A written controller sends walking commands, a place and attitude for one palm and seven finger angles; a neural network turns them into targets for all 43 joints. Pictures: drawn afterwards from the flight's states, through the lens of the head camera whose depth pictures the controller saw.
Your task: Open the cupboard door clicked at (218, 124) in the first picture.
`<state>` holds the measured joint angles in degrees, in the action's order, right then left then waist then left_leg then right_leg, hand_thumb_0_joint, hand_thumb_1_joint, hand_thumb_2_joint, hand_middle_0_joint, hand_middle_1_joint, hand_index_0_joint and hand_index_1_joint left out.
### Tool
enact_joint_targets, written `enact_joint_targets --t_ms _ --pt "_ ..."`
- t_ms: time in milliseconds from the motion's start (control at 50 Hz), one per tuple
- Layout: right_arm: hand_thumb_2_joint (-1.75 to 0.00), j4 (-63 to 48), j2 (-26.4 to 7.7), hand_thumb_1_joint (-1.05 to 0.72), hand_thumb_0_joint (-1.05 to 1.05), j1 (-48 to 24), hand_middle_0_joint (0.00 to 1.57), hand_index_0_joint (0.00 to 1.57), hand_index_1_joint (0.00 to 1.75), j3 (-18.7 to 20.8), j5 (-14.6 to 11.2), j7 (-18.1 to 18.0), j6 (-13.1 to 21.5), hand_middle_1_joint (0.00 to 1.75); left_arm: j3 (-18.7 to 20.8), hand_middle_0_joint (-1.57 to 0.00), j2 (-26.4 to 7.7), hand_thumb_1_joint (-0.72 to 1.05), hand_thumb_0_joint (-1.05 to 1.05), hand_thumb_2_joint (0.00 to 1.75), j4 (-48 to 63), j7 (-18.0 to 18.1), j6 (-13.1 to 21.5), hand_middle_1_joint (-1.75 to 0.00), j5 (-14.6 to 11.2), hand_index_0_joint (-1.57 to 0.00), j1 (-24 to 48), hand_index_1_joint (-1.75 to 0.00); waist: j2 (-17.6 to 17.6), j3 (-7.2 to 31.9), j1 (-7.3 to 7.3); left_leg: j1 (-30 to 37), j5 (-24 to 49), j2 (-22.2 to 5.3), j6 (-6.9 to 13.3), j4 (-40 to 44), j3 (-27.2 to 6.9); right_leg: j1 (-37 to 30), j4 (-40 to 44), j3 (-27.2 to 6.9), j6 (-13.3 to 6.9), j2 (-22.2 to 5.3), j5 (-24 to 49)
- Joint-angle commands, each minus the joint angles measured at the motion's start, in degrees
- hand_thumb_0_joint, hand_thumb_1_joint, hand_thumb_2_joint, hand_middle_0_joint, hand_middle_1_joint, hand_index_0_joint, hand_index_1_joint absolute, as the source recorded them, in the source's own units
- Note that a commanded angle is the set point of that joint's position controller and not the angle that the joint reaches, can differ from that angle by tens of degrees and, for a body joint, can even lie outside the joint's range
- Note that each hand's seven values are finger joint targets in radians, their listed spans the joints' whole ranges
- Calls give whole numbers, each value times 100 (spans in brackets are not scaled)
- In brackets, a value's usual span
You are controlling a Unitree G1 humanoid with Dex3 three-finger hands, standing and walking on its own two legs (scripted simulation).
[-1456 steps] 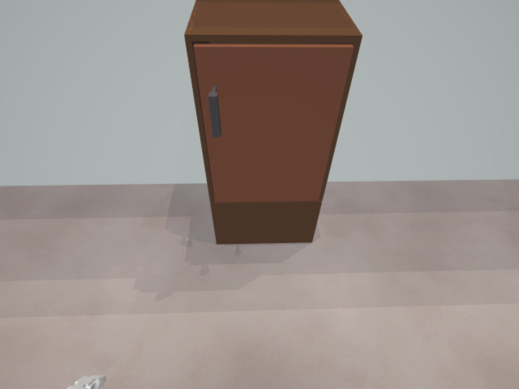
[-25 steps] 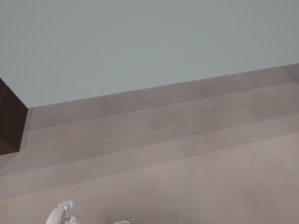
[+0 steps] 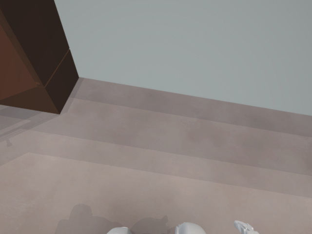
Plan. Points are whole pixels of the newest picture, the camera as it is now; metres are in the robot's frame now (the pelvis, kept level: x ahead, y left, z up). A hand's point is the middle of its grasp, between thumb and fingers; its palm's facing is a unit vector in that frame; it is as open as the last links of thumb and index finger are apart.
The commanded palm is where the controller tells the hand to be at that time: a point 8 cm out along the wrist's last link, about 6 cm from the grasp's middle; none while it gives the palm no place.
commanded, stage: turn to face it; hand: left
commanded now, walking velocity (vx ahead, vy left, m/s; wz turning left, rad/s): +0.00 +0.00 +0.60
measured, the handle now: out of the picture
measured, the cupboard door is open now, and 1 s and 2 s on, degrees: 45 45 45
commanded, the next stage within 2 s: take the last steps up to it in 1.26 s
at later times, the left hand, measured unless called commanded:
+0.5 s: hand out of the picture +0.07 +0.15 -0.13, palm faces +0.26 -0.93 -0.27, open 7.4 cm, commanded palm none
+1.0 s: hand out of the picture -0.07 +0.19 -0.17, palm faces +0.59 -0.77 -0.24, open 7.4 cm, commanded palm none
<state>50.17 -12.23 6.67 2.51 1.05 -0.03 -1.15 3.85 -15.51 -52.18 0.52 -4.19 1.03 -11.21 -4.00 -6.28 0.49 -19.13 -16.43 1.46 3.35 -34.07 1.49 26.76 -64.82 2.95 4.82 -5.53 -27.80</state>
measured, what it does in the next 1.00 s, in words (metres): steps on the spot, turning left: right foot, then left foot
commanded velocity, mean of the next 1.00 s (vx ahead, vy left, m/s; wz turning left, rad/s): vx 0.00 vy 0.00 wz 0.53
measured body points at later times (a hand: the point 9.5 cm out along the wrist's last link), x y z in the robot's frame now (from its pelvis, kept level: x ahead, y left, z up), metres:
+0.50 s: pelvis +0.01 -0.06 +0.01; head +0.06 -0.08 +0.46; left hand +0.06 +0.20 -0.11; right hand +0.12 -0.31 -0.15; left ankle -0.04 +0.06 -0.65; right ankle +0.02 -0.17 -0.73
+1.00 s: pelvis +0.00 -0.03 +0.01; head +0.03 +0.02 +0.45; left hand -0.10 +0.23 -0.15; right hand +0.25 -0.17 -0.12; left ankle -0.03 +0.05 -0.73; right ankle +0.07 -0.18 -0.65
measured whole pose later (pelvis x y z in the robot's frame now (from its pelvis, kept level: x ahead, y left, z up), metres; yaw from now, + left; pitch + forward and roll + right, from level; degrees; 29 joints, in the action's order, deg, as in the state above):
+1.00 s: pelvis +0.00 -0.03 +0.01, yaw +34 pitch +1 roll -1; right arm 51.5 -11.7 6.6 1.5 1.2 -0.5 -1.0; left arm 4.0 -15.9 -52.4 0.2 -3.6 1.1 -11.5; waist -2.3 -4.7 1.7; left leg -16.3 -14.0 1.5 3.0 -29.4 0.1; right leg 27.9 -63.4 0.9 4.5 -5.3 -23.7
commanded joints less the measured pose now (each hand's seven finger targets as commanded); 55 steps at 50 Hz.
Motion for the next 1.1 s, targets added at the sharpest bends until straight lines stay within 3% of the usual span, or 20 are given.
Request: enact_joint_targets --t_ms 0,240,300,320,340,360,380,420,460,520,640,680,720,740,760,780,800,840,900,1080 --pt "-90 -172 -1209 -90 0 446 20 20 30 314 -7 -121 99 30 123 -20 -395 90 0 90 546 -14 213 -30 5 -20 89 -30 966 1081 -122 1270 2544 -1439 543 1393 -1543 595 -243 -398 62 -44 664" --pt "-90 -80 -1299 -90 0 628 20 20 30 452 51 -65 -1 30 71 -20 -323 90 0 90 820 36 265 -30 -55 -20 545 -30 1407 984 -224 789 2209 -1194 582 1230 -2459 -489 2144 -288 -40 498 359" --pt "-90 -178 -1178 -90 0 346 20 20 30 463 -12 -58 -30 30 119 -20 -432 90 0 90 689 84 357 -30 -92 -20 -47 -30 1150 1193 90 80 2059 -855 260 717 -2418 -1980 3886 -273 -132 551 1379" --pt "-90 -234 -954 -90 0 341 20 20 30 437 -68 -27 -31 30 187 -20 -741 90 0 90 632 124 406 -30 -58 -20 -310 -30 466 1303 220 -757 906 -491 -45 195 -2098 -2919 4612 -911 -294 -144 1458" --pt "-90 -338 -576 -90 0 347 20 20 30 390 -99 -13 -28 30 278 -20 -1215 90 0 90 639 171 433 -30 38 -20 -332 -30 -1268 1158 271 -1799 -1352 363 -555 -1193 -756 -3257 5029 -2433 -896 -1784 1586" --pt "-90 -349 -862 -90 0 304 20 20 30 445 -34 15 -63 30 229 -20 -1246 90 0 90 697 181 397 -30 27 -20 -231 -30 -1088 991 223 -1542 -1874 187 -556 -2521 -598 -2217 5080 -2486 -1352 -2395 1935" --pt "-90 -326 -802 -90 0 415 20 20 30 422 4 66 -109 30 144 -20 -1024 90 0 90 793 179 377 -30 11 -20 113 -30 -629 663 0 -1503 -1518 36 -522 -3181 -640 -1724 5018 -1897 -1451 -2056 1870" --pt "-90 -2 -760 -90 0 455 20 20 30 443 28 108 -213 30 39 -20 -568 90 0 90 812 156 431 -30 -39 -20 443 -30 -898 414 -228 -1601 -825 -188 -679 -3744 -482 -1683 4763 -978 -1109 -1282 2782" --pt "-90 -6 -627 -90 0 461 20 20 30 384 -8 149 -221 30 16 -20 -450 90 0 90 765 143 470 -30 -49 -20 287 -30 -815 511 -226 -1618 -565 -201 -765 -3606 -266 -1998 4576 -376 -1004 -1093 3810" --pt "-90 -68 -529 -90 0 116 20 20 30 307 -17 153 -226 30 55 -20 -539 90 0 90 604 159 504 -30 -32 -20 -256 -30 -665 729 9 -1592 -701 -242 -830 -2860 -50 -2704 4341 -194 -1027 -1192 4710" --pt "-90 -214 -408 -90 0 -382 20 20 30 211 -45 171 -175 30 182 -20 -795 90 0 90 440 141 470 -30 50 -20 -566 -30 -758 655 196 -842 -913 -246 -705 -1222 358 -2574 4049 25 -1157 -1515 4785" --pt "-90 -232 -415 -90 0 -300 20 20 30 199 -56 163 -126 30 208 -20 -847 90 0 90 395 117 455 -30 62 -20 -570 -30 -873 738 159 -455 -816 -150 -607 -637 478 -2496 3792 118 -1072 -1533 4845" --pt "-90 -128 -580 -90 0 152 20 20 30 222 -36 142 -64 30 230 -20 -905 90 0 90 396 82 450 -30 6 -20 -426 -30 -623 992 -131 527 126 -49 -496 432 532 -2127 3079 478 -759 -1379 4643" --pt "-90 -12 -881 -90 0 605 20 20 30 306 -10 127 -11 30 210 -20 -806 90 0 90 456 61 436 -30 -41 -20 -359 -30 37 1323 -394 1618 1255 -420 -317 925 129 -1424 2153 705 -470 -1200 3885" --pt "-90 24 -1543 -90 0 1003 20 20 30 470 28 93 32 30 97 -20 -376 90 0 90 651 17 406 -30 -78 -20 -282 -30 1894 1515 -596 2597 3269 -2068 421 1077 -2057 318 765 826 -20 -301 -6" --pt "-90 122 -1808 -90 0 1315 20 20 30 510 -12 23 -22 30 29 -20 -318 90 0 90 800 66 308 -30 -48 -20 79 -30 1870 1578 -701 2375 4560 -2622 1054 1085 -2578 682 56 113 -39 -111 -1183" --pt "-90 93 -1740 -90 0 1175 20 20 30 458 14 -2 -35 30 53 -20 -439 90 0 90 855 87 266 -30 -23 -20 131 -30 1256 1387 -602 1962 3572 -2652 1181 1132 -2188 642 -226 -157 -112 -235 -994" --pt "-90 -71 -1345 -90 0 545 20 20 30 352 36 -110 15 30 102 -20 -421 90 0 90 600 71 212 -30 1 -20 252 -30 1490 821 -371 1147 2624 -1953 841 1431 -1954 676 -361 -345 -74 -205 -163" --pt "-90 -125 -1115 -90 0 271 20 20 30 234 19 -135 89 30 94 -20 -375 90 0 90 370 -4 189 -30 12 -20 -127 -30 1115 783 -79 1005 2642 -1541 599 1473 -1393 454 -231 -312 -27 -85 486" --pt "-90 39 -1072 -90 0 491 20 20 30 258 48 -101 51 30 7 -20 -181 90 0 90 481 -4 215 -30 -16 -20 159 -30 1295 820 -178 829 1906 -1403 649 1496 -1583 -294 1526 -110 -58 256 342"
